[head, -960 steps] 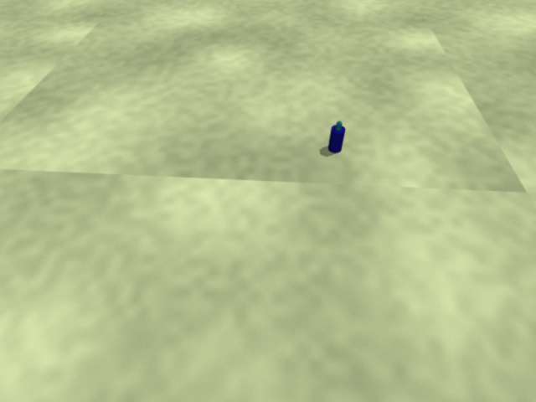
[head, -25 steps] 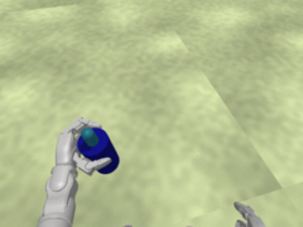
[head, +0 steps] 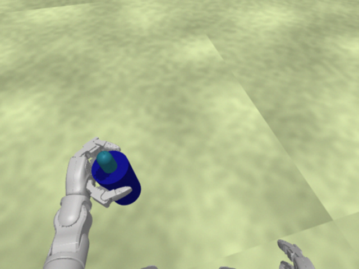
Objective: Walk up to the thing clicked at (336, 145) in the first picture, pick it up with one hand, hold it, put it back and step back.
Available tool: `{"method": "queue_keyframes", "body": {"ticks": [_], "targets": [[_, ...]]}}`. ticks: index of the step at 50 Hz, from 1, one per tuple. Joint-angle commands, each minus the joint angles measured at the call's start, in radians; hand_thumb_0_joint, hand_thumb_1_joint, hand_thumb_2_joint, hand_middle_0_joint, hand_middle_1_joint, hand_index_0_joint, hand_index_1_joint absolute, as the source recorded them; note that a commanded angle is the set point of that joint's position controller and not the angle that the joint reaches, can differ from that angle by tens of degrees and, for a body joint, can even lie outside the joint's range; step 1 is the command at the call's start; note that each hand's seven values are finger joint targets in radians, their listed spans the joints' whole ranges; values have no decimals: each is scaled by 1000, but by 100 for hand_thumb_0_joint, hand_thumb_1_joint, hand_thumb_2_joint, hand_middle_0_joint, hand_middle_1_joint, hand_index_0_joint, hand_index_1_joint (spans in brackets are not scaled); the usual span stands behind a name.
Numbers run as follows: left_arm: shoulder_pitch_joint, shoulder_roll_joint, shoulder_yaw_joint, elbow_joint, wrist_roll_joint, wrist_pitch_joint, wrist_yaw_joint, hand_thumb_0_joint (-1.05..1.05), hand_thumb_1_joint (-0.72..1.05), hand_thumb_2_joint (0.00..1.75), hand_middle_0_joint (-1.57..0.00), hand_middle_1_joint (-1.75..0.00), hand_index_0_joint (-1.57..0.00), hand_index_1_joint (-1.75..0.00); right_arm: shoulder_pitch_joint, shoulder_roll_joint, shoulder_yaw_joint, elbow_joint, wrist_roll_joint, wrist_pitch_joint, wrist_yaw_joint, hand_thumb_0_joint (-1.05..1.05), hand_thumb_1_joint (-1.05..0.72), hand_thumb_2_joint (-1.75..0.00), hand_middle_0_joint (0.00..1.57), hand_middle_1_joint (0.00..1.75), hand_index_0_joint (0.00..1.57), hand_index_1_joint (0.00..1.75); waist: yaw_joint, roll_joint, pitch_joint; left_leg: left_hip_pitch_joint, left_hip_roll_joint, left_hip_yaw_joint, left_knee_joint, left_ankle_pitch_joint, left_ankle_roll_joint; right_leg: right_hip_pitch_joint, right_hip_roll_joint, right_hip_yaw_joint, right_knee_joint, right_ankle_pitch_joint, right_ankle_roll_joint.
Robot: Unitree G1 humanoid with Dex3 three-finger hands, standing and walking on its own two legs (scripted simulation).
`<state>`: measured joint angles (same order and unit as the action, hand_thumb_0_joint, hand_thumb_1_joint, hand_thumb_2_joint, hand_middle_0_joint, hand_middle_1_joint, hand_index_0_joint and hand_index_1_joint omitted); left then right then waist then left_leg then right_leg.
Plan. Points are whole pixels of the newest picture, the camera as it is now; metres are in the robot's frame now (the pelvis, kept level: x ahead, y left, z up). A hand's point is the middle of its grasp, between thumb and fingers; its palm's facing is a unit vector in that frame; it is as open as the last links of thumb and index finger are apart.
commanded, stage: hold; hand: left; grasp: from the side
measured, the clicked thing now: (116, 175) +0.31 +0.16 +0.02
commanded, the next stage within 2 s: crouch in 0.92 s
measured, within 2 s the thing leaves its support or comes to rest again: neither
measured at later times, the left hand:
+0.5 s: hand (113, 170) +0.32 +0.17 +0.03, palm faces +0.06 -1.00 -0.02, open 10.7 cm
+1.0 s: hand (112, 168) +0.33 +0.17 +0.03, palm faces +0.08 -1.00 -0.02, open 10.7 cm
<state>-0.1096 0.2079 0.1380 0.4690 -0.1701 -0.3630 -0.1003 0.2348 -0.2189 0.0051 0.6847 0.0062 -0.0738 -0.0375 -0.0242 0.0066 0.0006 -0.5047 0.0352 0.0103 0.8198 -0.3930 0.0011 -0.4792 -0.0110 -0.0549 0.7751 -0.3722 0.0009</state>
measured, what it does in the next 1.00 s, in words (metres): stands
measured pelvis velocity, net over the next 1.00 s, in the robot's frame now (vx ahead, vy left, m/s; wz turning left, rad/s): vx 0.01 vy -0.01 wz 0.00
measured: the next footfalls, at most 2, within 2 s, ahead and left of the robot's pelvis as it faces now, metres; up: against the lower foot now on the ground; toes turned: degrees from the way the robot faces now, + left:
none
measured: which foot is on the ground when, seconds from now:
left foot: down 0.00-1.00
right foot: down 0.00-1.00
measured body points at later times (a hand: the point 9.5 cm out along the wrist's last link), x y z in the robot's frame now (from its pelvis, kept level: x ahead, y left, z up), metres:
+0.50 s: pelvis +0.01 -0.01 +0.00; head +0.04 +0.00 +0.45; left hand +0.31 +0.22 +0.04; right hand +0.13 -0.25 -0.11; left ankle +0.02 +0.11 -0.71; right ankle +0.02 -0.12 -0.71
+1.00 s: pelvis +0.01 -0.01 +0.00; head +0.05 +0.00 +0.45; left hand +0.32 +0.22 +0.04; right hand +0.13 -0.25 -0.11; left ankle +0.02 +0.11 -0.71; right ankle +0.02 -0.12 -0.71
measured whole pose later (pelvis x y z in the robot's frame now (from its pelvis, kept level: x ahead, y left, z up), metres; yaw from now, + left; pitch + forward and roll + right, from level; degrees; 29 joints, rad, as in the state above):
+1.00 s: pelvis +0.01 -0.01 +0.00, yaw +0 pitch +5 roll -1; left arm -0.11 0.21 0.16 0.49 -0.17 -0.37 -0.10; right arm 0.23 -0.22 0.00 0.69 0.01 -0.07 -0.04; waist -0.03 0.00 -0.01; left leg -0.51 0.04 0.00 0.82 -0.40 -0.01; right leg -0.48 -0.01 -0.06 0.78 -0.39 -0.01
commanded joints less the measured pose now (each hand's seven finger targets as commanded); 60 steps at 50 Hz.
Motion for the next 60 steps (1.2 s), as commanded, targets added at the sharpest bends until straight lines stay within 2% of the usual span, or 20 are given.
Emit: {"method": "queue_keyframes", "body": {"ticks": [1, 7, 14, 15, 16, 20, 23, 28, 32, 33, 35, 38, 40, 41, 44, 46, 49, 53, 57, 60], "targets": [[-371, 136, 68, -310, -39, -117, 14, 0, -1, 119, -124, -140, -125, -141, -36, -134, -47, -117, 8, -49, -15, 0, -93, -91, 20, 30, 20, 30, -4, 52, -297, 144, -22, -22, -139, 193, -1, 89, 20, 9, -99, 216, -18], [-396, 127, 49, -290, -37, -120, 0, 0, 3, 120, -124, -141, -126, -141, -28, -137, -49, -114, 6, -47, -12, 0, -92, -91, 20, 30, 20, 30, -7, 40, -305, 142, -23, -20, -129, 211, 1, 89, 18, 10, -98, 233, -17], [-369, 146, 78, -296, -49, -130, -11, 0, 1, 122, -126, -143, -127, -143, -28, -136, -51, -114, 6, -51, -9, 0, -93, -91, 20, 30, 20, 30, 4, 57, -346, 148, -29, -16, -113, 239, 3, 106, 13, 15, -93, 263, -15], [-373, 132, 64, -294, -49, -132, -11, 0, 1, 121, -127, -142, -128, -143, -36, -138, -50, -118, 8, -49, -9, 0, -93, -91, 20, 30, 20, 30, -3, 39, -321, 138, -30, -15, -119, 211, 4, 104, 13, 16, -100, 241, -14], [-358, 148, 81, -313, -48, -134, -9, 0, 3, 121, -125, -141, -126, -142, -37, -135, -50, -122, 6, -49, -10, 0, -93, -91, 20, 30, 20, 30, 9, 31, -344, 133, -30, -15, -115, 215, 6, 119, 12, 17, -101, 247, -14], [-354, 130, 58, -332, -49, -129, -5, 0, 2, 121, -124, -141, -126, -142, -18, -140, -50, -115, 4, -48, -10, 0, -93, -91, 20, 30, 20, 30, -8, 54, -359, 169, -23, -19, -107, 280, 1, 106, 19, 11, -85, 292, -16], [-400, 160, 80, -322, -39, -128, 5, 0, 5, 123, -125, -142, -126, -143, -20, -137, -49, -104, 3, -46, -15, 0, -92, -91, 20, 30, 20, 30, -12, 45, -355, 170, -23, -20, -105, 288, 5, 108, 17, 13, -86, 302, -14], [-389, 138, 84, -270, -45, -123, 6, 0, 3, 122, -124, -141, -125, -142, -27, -141, -51, -105, 5, -46, -15, 0, -92, -91, 20, 30, 20, 30, -4, 43, -310, 138, -22, -22, -124, 217, 1, 85, 18, 11, -90, 238, -17], [-377, 121, 48, -265, -43, -121, -14, 0, 3, 122, -126, -143, -127, -143, -27, -140, -52, -112, 6, -44, -14, 0, -93, -91, 20, 30, 20, 30, -11, 36, -320, 151, -27, -16, -113, 252, 6, 99, 13, 15, -93, 278, -14], [-382, 153, 71, -296, -40, -127, -15, 0, 1, 121, -127, -142, -128, -143, -30, -137, -52, -114, 6, -42, -14, 0, -93, -91, 20, 30, 20, 30, 2, 49, -340, 149, -31, -13, -109, 251, 7, 112, 10, 19, -98, 280, -12], [-366, 156, 69, -305, -40, -126, -20, 0, 0, 120, -126, -141, -127, -142, -28, -136, -52, -117, 5, -44, -13, 0, -93, -91, 20, 30, 20, 30, 6, 57, -377, 164, -30, -13, -104, 280, 6, 126, 12, 18, -94, 300, -14], [-343, 122, 58, -302, -54, -119, -17, 0, -1, 120, -125, -142, -127, -142, -23, -139, -54, -117, 7, -42, -10, 0, -93, -91, 20, 30, 20, 30, -4, 37, -360, 164, -27, -16, -106, 287, 5, 118, 16, 15, -92, 306, -13], [-361, 147, 92, -285, -54, -117, -5, 0, -1, 119, -125, -141, -126, -141, -29, -133, -49, -114, 10, -39, -13, 0, -93, -91, 20, 30, 20, 30, 6, 16, -332, 133, -30, -11, -109, 250, 9, 127, 11, 19, -104, 288, -10], [-386, 159, 99, -289, -50, -123, -1, 0, 0, 119, -124, -140, -125, -141, -26, -130, -47, -110, 7, -39, -13, 0, -93, -91, 20, 30, 20, 30, -4, 12, -337, 128, -29, -10, -104, 243, 12, 122, 10, 22, -102, 287, -7], [-403, 153, 81, -345, -46, -131, 4, 0, 2, 121, -125, -141, -126, -142, -24, -135, -49, -118, 5, -38, -12, 0, -93, -91, 20, 30, 20, 30, 0, 54, -351, 156, -26, -13, -109, 276, 6, 113, 14, 17, -91, 295, -14], [-364, 171, 107, -316, -39, -127, 11, 0, 5, 122, -126, -142, -127, -143, -23, -136, -51, -118, 7, -36, -15, 0, -93, -91, 20, 30, 20, 30, 8, 45, -349, 156, -27, -13, -112, 280, 6, 128, 13, 16, -93, 298, -14], [-382, 141, 77, -314, -44, -136, -3, 0, 5, 121, -126, -142, -127, -142, -37, -127, -45, -117, 5, -39, -18, 0, -93, -91, 20, 30, 20, 30, -5, 42, -313, 129, -32, -8, -115, 212, 8, 105, 9, 23, -103, 253, -12], [-345, 128, 50, -268, -36, -119, -11, 0, 15, 117, -124, -134, -125, -134, -20, -135, -50, -109, 4, -38, -21, 0, -89, -90, 20, 30, 20, 30, -20, 19, -349, 152, -31, -8, -95, 285, 15, 124, 8, 25, -100, 333, -6], [-376, 96, 43, -155, -25, -130, -7, 0, 8, 115, -122, -133, -123, -133, -29, -137, -58, -95, 0, -36, -5, 0, -88, -90, 20, 30, 20, 30, -28, 7, -255, 86, -20, -24, -99, 201, 11, 23, 17, 6, -77, 227, -15], [-387, 94, 74, -96, -30, -164, 3, 0, 10, 116, -124, -134, -125, -134, -26, -141, -63, -89, -4, -38, 10, 0, -88, -90, 20, 30, 20, 30, -16, -5, -237, 17, -21, -29, -68, 142, 10, -41, 19, 2, -36, 171, -19]]}}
